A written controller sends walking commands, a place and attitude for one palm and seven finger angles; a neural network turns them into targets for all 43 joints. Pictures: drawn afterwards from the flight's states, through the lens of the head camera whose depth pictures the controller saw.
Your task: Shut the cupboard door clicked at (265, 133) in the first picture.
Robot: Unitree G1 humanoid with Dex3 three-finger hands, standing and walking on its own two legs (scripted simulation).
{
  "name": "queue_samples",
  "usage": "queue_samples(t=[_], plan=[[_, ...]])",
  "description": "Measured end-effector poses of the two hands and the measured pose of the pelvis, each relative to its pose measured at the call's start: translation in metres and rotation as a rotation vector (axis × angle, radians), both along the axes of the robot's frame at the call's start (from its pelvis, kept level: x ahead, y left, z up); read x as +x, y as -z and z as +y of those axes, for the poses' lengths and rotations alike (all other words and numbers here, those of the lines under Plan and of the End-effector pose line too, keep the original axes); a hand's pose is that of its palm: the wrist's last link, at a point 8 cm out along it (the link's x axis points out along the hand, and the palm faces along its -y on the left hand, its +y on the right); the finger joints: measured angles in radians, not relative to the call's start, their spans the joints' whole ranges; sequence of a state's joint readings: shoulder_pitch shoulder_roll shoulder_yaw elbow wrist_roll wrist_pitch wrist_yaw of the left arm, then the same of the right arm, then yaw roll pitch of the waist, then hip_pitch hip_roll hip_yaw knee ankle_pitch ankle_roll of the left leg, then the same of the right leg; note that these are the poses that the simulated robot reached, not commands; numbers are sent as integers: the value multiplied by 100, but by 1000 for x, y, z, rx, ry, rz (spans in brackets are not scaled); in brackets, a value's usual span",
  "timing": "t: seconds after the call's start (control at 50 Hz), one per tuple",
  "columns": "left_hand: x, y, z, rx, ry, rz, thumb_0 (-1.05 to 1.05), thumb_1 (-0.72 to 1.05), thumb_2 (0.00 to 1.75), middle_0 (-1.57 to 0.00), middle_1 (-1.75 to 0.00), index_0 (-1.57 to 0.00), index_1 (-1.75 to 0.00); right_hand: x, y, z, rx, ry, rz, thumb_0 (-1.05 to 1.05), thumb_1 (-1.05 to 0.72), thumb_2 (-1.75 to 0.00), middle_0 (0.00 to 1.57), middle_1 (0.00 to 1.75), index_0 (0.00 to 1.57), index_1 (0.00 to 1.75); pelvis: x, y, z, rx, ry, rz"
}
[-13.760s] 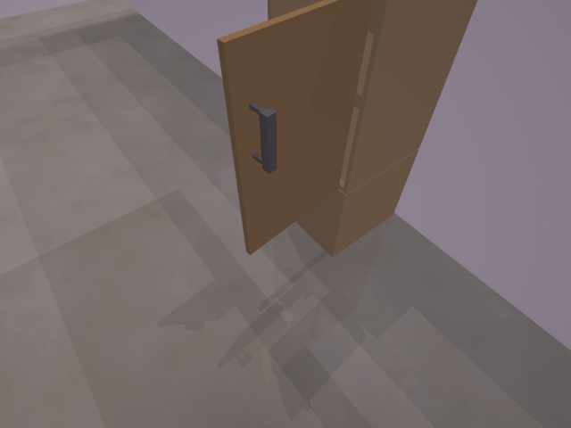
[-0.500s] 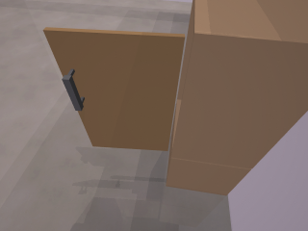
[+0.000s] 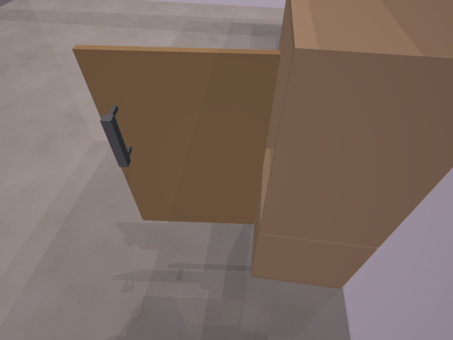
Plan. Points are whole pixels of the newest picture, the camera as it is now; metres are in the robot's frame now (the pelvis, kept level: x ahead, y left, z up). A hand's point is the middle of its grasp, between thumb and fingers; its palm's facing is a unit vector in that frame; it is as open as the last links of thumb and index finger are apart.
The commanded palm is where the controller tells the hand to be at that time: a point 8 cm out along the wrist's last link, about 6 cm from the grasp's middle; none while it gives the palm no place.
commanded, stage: look again from close up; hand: left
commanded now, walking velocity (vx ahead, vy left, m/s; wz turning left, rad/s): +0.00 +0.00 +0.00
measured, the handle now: (119, 136) +0.51 +0.28 +0.06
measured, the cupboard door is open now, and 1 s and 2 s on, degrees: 95 95 95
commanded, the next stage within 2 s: shuffle to correct the standing spot in 0.08 s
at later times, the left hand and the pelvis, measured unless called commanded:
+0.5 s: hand out of the picture +0.00 +0.20 -0.19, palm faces +0.03 -0.98 -0.19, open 7.4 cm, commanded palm none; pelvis +0.02 +0.02 -0.01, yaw +0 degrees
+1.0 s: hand out of the picture +0.06 +0.25 -0.17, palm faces +0.07 -0.98 -0.20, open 7.4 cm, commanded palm none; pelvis +0.08 +0.07 +0.00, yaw +0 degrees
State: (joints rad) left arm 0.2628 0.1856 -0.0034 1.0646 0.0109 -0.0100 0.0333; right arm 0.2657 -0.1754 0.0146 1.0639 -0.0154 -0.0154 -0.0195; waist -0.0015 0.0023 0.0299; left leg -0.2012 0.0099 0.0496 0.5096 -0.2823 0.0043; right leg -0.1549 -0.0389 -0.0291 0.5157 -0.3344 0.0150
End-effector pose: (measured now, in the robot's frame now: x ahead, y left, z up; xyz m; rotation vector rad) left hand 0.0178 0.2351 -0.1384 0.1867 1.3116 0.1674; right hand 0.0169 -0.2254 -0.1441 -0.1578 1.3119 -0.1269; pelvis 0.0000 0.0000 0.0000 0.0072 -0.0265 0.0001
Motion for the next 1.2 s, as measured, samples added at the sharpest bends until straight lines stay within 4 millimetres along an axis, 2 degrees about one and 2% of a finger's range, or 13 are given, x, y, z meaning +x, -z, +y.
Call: queue_samples(t=[0.12, 0.3, 0.4, 0.5, 0.58, 0.7, 0.78, 0.88, 0.96, 1.02, 1.08, 1.14, 1.2], plan=[[2, -1, 7, 3, 12, 9, 0, 91, 90, -19, -30, -20, -30, -6, -2, 3, 1, -1, 21, 1, -93, -90, 20, 30, 20, 29, -1, -2, 2, 2, 5, 4], [-9, 3, 3, -18, 7, 50, 0, 90, 90, -20, -30, -20, -30, -9, -2, 4, -2, 0, 51, 1, -91, -90, 20, 30, 20, 29, 0, -1, 4, 2, 8, 4], [-17, 10, 3, -37, -21, 75, 0, 90, 90, -20, -30, -20, -30, -7, 0, 5, -9, -9, 75, 1, -91, -90, 20, 30, 20, 29, 8, 3, 9, -3, 0, 8], [-21, 18, 14, -46, -43, 123, 0, 90, 90, -20, -30, -20, -30, 4, -1, 11, -30, -8, 73, 1, -91, -90, 20, 30, 20, 29, 22, 8, 20, 6, 5, 12], [-7, 14, 21, -25, -27, 141, 1, 90, 90, -20, -30, -20, -30, 7, 1, 18, -24, 5, 68, 1, -91, -90, 20, 30, 20, 29, 30, 8, 23, 9, 24, 14], [38, 8, 21, 9, -24, 14, 1, 91, 90, -20, -30, -20, -30, 9, 18, 25, 33, 6, 122, 1, -91, -90, 20, 30, 20, 29, 44, 13, 19, 22, 5, 12], [46, -4, 21, 11, -52, -22, 0, 91, 90, -20, -30, -20, -30, 35, 14, 28, 42, -15, 124, 1, -91, -90, 20, 30, 20, 29, 54, 5, 25, 20, -13, 13], [39, -10, 29, -10, -62, 37, 0, 90, 90, -20, -30, -20, -30, 90, -3, 36, 35, -30, 20, 1, -92, -90, 20, 30, 20, 29, 65, -6, 38, 36, -11, 25], [33, -4, 47, -27, -72, 90, 0, 90, 90, -20, -30, -20, -30, 135, -13, 48, 7, -56, -69, 1, -92, -90, 20, 30, 20, 29, 74, -5, 56, 35, -4, 24], [32, 12, 70, -33, -77, 125, 0, 90, 90, -20, -30, -20, -30, 163, -12, 62, -30, -74, -140, 1, -92, -90, 20, 30, 20, 29, 84, 7, 75, 2, 6, 17], [38, 26, 91, -18, -82, 143, 0, 90, 90, -20, -30, -20, -30, 175, -11, 76, -54, -84, -167, 1, -92, -90, 20, 30, 20, 29, 87, 15, 85, 8, 0, 10], [50, 24, 103, -5, -79, 121, 1, 91, 90, -20, -30, -20, -30, 174, -14, 90, -50, -98, -154, 1, -91, -90, 20, 30, 20, 29, 85, 11, 89, 5, -3, 8], [63, 16, 106, -7, -61, 86, 0, 91, 90, -19, -30, -20, -30, 167, -14, 100, -27, -90, -137, 1, -91, -90, 20, 30, 20, 29, 82, 6, 90, 0, 1, 17]])
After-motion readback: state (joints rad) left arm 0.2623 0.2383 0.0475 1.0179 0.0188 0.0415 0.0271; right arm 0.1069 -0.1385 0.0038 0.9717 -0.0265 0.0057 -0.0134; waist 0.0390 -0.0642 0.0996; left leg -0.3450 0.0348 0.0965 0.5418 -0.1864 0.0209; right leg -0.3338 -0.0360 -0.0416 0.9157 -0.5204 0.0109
